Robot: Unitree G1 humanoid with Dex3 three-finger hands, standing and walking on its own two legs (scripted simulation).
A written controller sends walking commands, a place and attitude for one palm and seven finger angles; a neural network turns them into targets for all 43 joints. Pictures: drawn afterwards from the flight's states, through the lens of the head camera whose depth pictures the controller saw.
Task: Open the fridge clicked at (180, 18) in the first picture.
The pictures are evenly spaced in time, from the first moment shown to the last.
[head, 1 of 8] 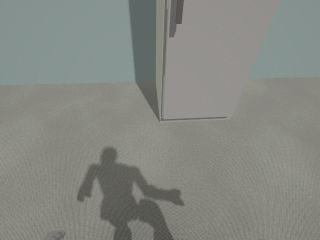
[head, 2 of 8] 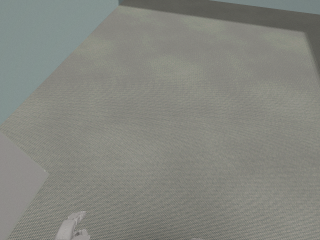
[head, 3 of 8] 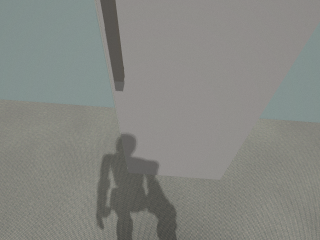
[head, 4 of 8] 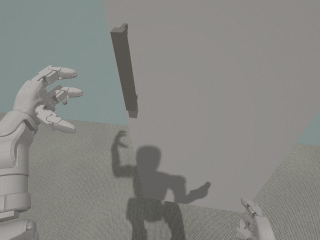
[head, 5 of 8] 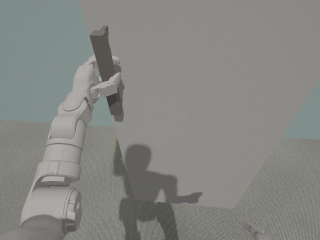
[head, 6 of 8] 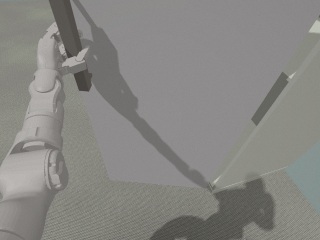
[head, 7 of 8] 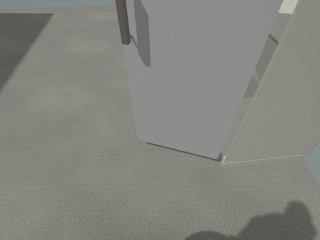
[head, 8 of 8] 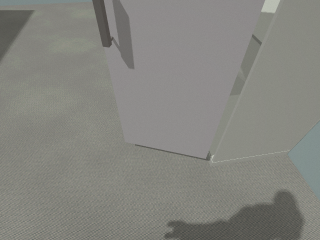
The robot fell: no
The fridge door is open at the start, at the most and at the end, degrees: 0 77 67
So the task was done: yes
